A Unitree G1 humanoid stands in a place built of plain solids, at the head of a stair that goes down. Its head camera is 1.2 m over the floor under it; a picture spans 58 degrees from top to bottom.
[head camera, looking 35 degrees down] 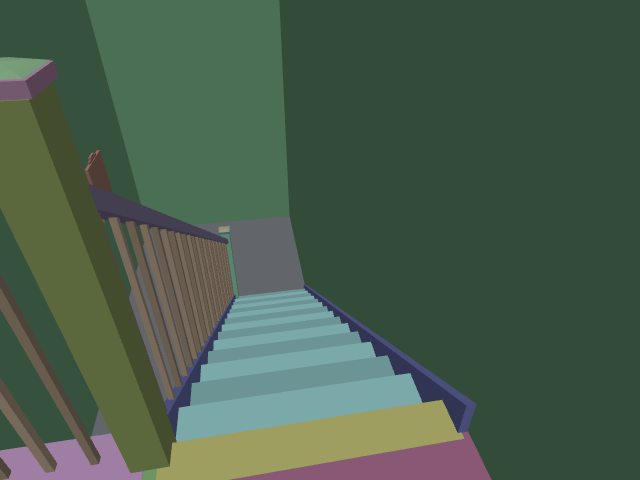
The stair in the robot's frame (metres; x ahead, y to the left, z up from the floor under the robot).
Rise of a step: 0.17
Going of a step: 0.24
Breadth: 0.86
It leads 10 degrees to the left of straight ahead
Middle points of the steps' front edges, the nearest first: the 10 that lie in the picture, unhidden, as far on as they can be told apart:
0.76 0.02 0.00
0.99 0.08 -0.17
1.23 0.12 -0.35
1.46 0.16 -0.52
1.70 0.20 -0.70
1.94 0.24 -0.87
2.17 0.28 -1.04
2.40 0.32 -1.22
2.64 0.37 -1.39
2.88 0.41 -1.57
